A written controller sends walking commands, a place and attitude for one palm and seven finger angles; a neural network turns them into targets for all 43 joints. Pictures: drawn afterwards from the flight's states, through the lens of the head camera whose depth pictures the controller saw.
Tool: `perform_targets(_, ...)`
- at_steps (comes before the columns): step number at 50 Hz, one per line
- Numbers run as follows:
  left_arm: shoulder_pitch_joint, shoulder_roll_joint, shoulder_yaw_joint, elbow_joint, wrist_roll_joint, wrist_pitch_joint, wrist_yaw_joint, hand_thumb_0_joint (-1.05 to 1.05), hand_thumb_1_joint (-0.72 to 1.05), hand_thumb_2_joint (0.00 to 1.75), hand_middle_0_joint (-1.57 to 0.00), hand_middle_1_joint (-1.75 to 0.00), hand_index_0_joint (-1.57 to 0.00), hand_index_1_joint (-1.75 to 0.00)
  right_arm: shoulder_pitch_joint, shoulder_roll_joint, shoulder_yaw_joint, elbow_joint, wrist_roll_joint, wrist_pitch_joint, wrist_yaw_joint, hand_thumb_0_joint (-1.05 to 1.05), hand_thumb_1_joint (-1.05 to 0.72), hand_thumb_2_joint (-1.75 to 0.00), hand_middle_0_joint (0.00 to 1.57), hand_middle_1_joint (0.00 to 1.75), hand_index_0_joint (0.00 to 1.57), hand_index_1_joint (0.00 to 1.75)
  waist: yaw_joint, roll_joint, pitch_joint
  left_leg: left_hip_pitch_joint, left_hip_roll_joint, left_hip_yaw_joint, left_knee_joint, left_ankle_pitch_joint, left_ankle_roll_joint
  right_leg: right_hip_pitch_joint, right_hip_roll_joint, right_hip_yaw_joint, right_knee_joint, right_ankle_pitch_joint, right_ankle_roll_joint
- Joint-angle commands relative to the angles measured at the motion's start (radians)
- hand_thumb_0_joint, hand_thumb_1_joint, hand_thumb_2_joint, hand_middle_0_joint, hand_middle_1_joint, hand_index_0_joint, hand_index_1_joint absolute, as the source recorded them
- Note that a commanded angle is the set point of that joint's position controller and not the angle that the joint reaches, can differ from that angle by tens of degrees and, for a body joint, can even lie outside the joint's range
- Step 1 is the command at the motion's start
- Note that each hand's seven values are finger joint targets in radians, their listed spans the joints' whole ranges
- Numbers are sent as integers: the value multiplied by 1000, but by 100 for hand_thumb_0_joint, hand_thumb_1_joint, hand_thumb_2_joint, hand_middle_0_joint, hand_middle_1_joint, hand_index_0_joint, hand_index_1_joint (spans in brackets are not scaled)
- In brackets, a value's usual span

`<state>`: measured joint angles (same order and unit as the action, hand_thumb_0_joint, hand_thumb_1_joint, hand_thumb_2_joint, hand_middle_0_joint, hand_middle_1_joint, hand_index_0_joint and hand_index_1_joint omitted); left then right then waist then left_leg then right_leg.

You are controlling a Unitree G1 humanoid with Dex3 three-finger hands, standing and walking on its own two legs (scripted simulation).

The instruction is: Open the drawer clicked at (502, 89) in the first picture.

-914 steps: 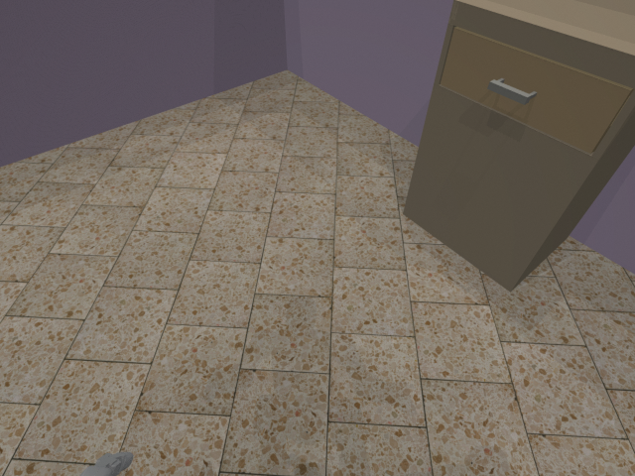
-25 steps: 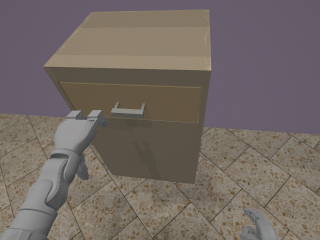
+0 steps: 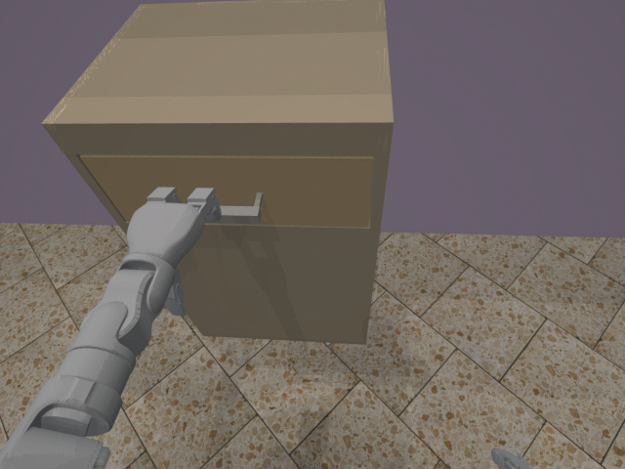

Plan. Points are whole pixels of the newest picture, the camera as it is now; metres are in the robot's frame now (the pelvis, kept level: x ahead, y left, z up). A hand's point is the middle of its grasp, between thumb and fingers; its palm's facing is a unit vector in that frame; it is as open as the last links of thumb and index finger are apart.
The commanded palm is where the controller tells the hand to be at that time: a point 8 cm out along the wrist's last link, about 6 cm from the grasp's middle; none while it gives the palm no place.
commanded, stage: move the hooked fingers above the handle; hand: left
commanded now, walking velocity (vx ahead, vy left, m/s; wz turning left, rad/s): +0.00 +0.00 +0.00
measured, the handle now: (229, 206) +0.54 +0.20 -0.04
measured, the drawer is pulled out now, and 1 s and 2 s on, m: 0.00 0.00 0.00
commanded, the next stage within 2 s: none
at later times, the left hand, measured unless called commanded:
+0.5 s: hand (206, 223) +0.44 +0.20 +0.03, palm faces -0.04 -0.01 -1.00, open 13.8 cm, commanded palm +0.42 +0.22 +0.09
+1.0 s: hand (226, 199) +0.50 +0.18 +0.03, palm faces +0.01 -0.01 -1.00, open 13.8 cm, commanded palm +0.47 +0.21 +0.07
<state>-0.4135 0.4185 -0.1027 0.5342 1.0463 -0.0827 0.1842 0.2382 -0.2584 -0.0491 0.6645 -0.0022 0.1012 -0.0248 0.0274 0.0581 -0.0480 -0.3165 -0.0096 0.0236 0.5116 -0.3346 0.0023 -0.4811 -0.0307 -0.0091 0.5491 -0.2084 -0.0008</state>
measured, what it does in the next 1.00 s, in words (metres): stands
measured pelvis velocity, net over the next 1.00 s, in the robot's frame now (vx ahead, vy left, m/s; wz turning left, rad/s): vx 0.00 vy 0.01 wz -0.02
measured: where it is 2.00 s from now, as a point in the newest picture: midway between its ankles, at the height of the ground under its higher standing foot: outside the picture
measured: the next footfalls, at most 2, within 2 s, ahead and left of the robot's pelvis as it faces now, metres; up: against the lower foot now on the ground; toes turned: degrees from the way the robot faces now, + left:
none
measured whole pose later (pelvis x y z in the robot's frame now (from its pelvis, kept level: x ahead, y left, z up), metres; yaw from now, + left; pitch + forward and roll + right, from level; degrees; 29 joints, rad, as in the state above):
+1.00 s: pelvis +0.00 +0.01 -0.02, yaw -1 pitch +18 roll +1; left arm -0.86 0.44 -0.03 1.06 1.12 -0.09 0.35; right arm 0.32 -0.27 -0.06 0.71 -0.04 0.10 0.00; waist -0.11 0.05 -0.12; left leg -0.60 0.00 0.04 0.70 -0.41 0.01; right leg -0.76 -0.02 0.01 0.68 -0.24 0.01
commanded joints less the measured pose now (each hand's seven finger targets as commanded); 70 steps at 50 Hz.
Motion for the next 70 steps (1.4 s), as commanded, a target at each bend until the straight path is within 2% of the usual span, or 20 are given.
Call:
perform_targets(1,-390,235,139,-185,1,-15,74,0,-50,30,-30,-120,-30,-120,-19,-118,-50,-121,-1,-41,-7,0,-90,-90,20,30,20,30,3,-61,-365,-34,-34,10,-40,367,18,332,35,-10,-3,257,-43)
perform_targets(6,-432,259,169,-77,14,-9,108,0,-50,30,-30,-120,-30,-120,4,-120,-53,-97,0,-37,-8,0,-90,-90,20,30,20,30,-9,-80,-354,-75,-35,17,-31,361,19,323,36,-9,8,270,-41)
perform_targets(10,-513,201,97,15,29,10,116,0,-50,30,-30,-120,-30,-120,24,-121,-55,-80,3,-37,-5,0,-90,-90,20,30,20,30,-39,-65,-324,-77,-31,21,-22,343,19,257,38,-18,12,248,-42)
perform_targets(18,-635,204,85,80,24,-24,105,0,-50,30,-30,-120,-30,-120,77,-129,-66,-70,-9,-33,-10,0,-90,-90,20,30,20,30,-65,-82,-416,-70,-31,15,23,388,27,259,38,-10,37,308,-36)
perform_targets(20,-648,205,87,107,28,-33,115,0,-50,30,-30,-120,-30,-120,82,-128,-64,-67,-10,-29,-9,0,-90,-90,20,30,20,30,-68,-79,-405,-93,-32,15,28,386,27,250,38,-9,44,315,-37)
perform_targets(24,-646,287,164,163,43,-29,151,0,-50,30,-30,-120,-30,-120,96,-133,-62,-58,-15,-25,-4,0,-90,-90,20,30,20,30,-49,-73,-416,-144,-34,18,37,381,25,258,38,-5,64,318,-39)
perform_targets(28,-639,275,159,209,50,-3,173,0,-50,30,-30,-120,-30,-120,106,-133,-64,-55,-17,-20,6,0,-90,-90,20,30,20,30,-51,-67,-441,-165,-33,27,53,410,24,259,40,-5,80,357,-39)
perform_targets(34,-789,174,50,223,53,11,162,0,-50,30,-30,-120,-30,-120,147,-142,-80,-35,-19,-23,10,0,-90,-90,20,30,20,30,-120,-46,-462,-112,-21,13,78,408,25,167,48,-11,72,312,-35)
perform_targets(40,-912,214,64,283,51,-21,166,0,-50,30,-30,-120,-30,-120,186,-150,-76,-7,-24,-28,-1,0,-90,-90,20,30,20,30,-161,-60,-430,-152,-25,-5,99,328,30,102,48,-9,78,245,-33)
perform_targets(43,-942,278,112,318,64,-15,198,0,-50,30,-30,-120,-30,-120,191,-154,-66,-1,-32,-31,3,0,-90,-90,20,30,20,30,-148,-7,-468,-186,-31,-5,114,332,27,95,48,-6,107,244,-38)
perform_targets(45,-916,312,147,335,69,0,217,0,-50,30,-30,-120,-30,-120,191,-155,-62,-3,-38,-30,10,0,-90,-90,20,30,20,30,-122,15,-512,-201,-32,1,122,368,23,124,48,-7,129,278,-40)
perform_targets(48,-798,360,193,396,59,51,218,0,-50,30,-30,-120,-30,-120,181,-160,-54,-17,-38,-16,21,0,-90,-90,20,30,20,30,-84,-20,-549,-250,-32,20,124,391,25,200,46,-2,142,342,-35)
perform_targets(50,-780,329,155,436,62,87,204,0,-50,30,-30,-120,-30,-120,175,-166,-54,-24,-30,-13,21,0,-90,-90,20,30,20,30,-98,-55,-492,-283,-28,31,114,346,26,189,47,-4,126,324,-30)
perform_targets(53,-774,391,185,428,57,101,187,0,-50,30,-30,-120,-30,-120,168,-177,-49,-35,-18,-2,14,0,-90,-90,20,30,20,30,-94,-125,-484,-320,-31,36,97,289,34,233,44,8,109,301,-22)
perform_targets(55,-805,372,160,410,52,96,171,0,-50,30,-30,-120,-30,-120,165,-177,-51,-42,-11,-3,3,0,-90,-90,20,30,20,30,-113,-140,-463,-315,-29,35,88,247,39,222,42,10,93,267,-18)
perform_targets(61,-923,316,103,277,40,-38,125,0,-50,30,-30,-120,-30,-120,210,-171,-71,-34,-19,-29,-20,0,-90,-90,20,30,20,30,-164,-58,-515,-207,-23,13,115,249,46,146,43,17,82,220,-22)
perform_targets(64,-941,268,74,251,45,-88,141,0,-50,30,-30,-120,-30,-120,227,-159,-76,-19,-27,-37,-19,0,-90,-90,20,30,20,30,-166,25,-535,-157,-21,-5,136,301,35,75,46,5,103,216,-31)
perform_targets(66,-951,240,66,258,48,-93,166,0,-50,30,-30,-120,-30,-120,234,-157,-78,-7,-32,-39,-9,0,-90,-90,20,30,20,30,-167,53,-522,-132,-17,-20,151,358,24,23,51,-11,114,211,-36)
perform_targets(68,-939,228,68,335,44,-62,194,0,-50,30,-30,-120,-30,-120,237,-161,-74,10,-32,-38,2,0,-90,-90,20,30,20,30,-176,29,-453,-165,-14,-24,151,326,21,-19,54,-21,111,179,-35)
perform_targets(70,-933,297,122,390,48,-19,220,0,-50,30,-30,-120,-30,-120,231,-171,-64,15,-34,-32,10,0,-90,-90,20,30,20,30,-163,-2,-447,-221,-22,-15,144,293,24,18,53,-17,115,181,-35)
